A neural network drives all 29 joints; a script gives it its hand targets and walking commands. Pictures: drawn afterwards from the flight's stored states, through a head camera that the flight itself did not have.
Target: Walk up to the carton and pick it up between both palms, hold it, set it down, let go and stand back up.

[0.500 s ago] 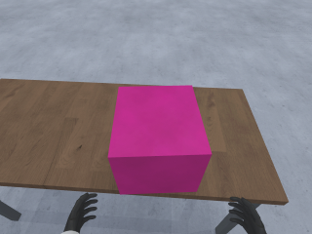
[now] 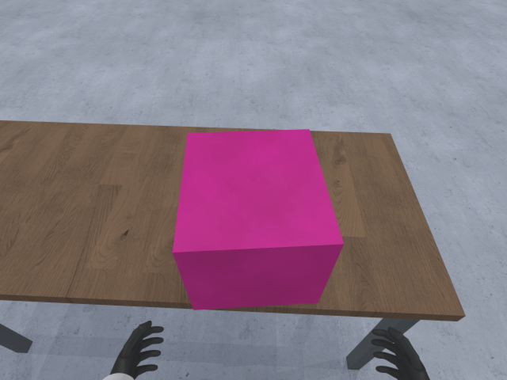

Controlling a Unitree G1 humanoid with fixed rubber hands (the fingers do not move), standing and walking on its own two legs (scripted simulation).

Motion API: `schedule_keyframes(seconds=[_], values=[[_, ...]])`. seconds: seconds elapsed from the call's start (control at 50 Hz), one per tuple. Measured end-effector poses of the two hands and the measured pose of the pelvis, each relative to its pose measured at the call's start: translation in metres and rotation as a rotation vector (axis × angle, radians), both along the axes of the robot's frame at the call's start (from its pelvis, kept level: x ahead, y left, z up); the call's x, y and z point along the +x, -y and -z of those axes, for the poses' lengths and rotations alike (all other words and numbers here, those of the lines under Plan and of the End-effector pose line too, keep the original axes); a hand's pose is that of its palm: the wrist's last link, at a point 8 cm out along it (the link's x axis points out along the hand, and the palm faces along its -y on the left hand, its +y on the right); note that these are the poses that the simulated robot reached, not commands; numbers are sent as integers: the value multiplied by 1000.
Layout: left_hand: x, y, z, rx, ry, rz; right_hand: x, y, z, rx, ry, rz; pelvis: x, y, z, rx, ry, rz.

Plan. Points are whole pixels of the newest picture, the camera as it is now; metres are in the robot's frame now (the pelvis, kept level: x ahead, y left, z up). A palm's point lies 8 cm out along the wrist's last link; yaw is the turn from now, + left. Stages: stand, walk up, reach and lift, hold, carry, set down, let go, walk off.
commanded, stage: let go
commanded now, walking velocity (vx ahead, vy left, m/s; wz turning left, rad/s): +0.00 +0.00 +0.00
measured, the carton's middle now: (252, 217) +0.42 +0.04 -0.03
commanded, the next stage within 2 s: stand in 0.46 s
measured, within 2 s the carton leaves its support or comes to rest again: neither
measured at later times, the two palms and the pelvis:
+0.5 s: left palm (131, 373) +0.15 +0.22 -0.09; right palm out of the picture +0.14 -0.23 -0.08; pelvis -0.01 +0.00 +0.00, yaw +0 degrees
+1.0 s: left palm out of the picture +0.00 +0.25 -0.14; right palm out of the picture +0.02 -0.24 -0.13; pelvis -0.02 +0.00 +0.00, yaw +4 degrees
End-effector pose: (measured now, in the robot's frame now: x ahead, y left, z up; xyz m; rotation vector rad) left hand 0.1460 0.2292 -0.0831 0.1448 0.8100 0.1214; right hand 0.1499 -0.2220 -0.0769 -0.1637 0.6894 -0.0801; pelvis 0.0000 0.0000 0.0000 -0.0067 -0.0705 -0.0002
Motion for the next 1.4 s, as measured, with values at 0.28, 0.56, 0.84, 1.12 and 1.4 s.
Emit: schedule_keyframes(seconds=[0.28,0.56,0.84,1.12,1.4], values=[[4,3,2,18,-37,21,-5,3,6,-15,-27,-8,-7,1,1,2,-4,4],[-8,1,8,42,-26,41,-26,18,20,-55,-179,4,-12,5,4,-7,-23,-18],[-110,-19,47,34,-291,-74,-112,24,52,-54,-488,49,-17,4,7,-16,-43,-54],[-171,-11,61,2,-437,-137,-152,13,61,-43,-586,74,-25,0,4,-13,-29,-74],[-221,9,69,-38,-590,-161,-198,-3,70,-7,-721,85,-34,1,4,-11,-30,-86]])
